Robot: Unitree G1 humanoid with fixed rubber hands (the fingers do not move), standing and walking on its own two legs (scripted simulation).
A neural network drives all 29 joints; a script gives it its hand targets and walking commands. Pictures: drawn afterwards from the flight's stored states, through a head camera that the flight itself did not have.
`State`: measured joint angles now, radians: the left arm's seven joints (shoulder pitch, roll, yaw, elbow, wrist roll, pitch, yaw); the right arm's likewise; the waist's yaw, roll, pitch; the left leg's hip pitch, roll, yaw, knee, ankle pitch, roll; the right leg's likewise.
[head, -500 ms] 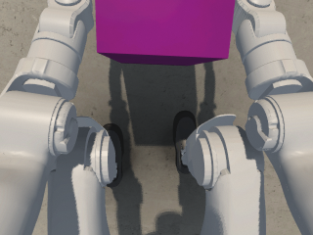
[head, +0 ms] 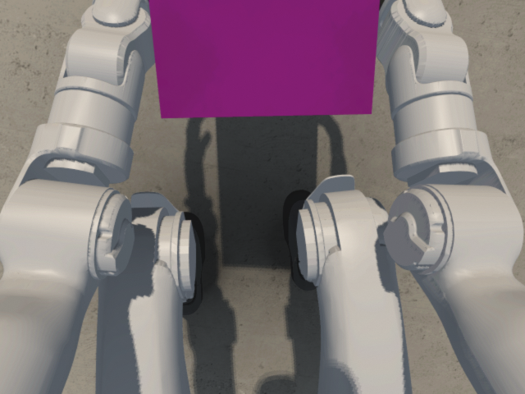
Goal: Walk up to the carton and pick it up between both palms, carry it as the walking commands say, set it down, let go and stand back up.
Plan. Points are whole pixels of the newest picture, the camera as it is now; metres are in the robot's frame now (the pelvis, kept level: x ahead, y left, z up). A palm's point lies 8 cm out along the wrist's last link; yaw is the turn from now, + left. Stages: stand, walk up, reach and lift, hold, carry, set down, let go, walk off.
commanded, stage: reach and lift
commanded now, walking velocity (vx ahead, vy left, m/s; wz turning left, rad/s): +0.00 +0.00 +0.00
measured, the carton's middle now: (265, 56) +0.50 -0.06 -0.20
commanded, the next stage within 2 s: none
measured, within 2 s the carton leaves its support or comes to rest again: neither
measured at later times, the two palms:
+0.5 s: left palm out of the picture +0.55 +0.09 -0.09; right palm out of the picture +0.54 -0.18 -0.08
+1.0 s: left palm out of the picture +0.53 +0.09 -0.02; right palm out of the picture +0.51 -0.18 -0.01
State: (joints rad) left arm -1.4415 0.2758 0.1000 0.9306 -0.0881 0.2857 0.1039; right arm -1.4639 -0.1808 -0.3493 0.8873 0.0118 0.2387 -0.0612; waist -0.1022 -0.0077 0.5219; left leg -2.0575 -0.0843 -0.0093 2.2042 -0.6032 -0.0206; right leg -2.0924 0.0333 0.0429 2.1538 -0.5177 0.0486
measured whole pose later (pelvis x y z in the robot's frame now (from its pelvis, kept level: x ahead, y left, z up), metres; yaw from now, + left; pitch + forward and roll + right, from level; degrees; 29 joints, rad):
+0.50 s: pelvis +0.00 +0.00 +0.04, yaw +1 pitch +26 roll +0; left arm -1.39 0.21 0.20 0.71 0.00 0.38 0.10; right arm -1.38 -0.10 -0.43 0.61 -0.06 0.35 -0.08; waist -0.08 0.01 0.53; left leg -1.95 -0.09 -0.01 2.07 -0.58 -0.02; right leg -1.99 0.03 0.05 2.04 -0.50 0.05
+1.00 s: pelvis -0.02 +0.00 +0.08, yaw +1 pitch +23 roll +1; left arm -1.35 0.16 0.29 0.64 0.05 0.45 0.07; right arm -1.36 -0.06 -0.46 0.53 -0.12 0.43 -0.07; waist -0.09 0.03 0.52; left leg -1.81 -0.09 0.00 1.91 -0.51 -0.01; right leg -1.84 0.03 0.07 1.88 -0.44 0.05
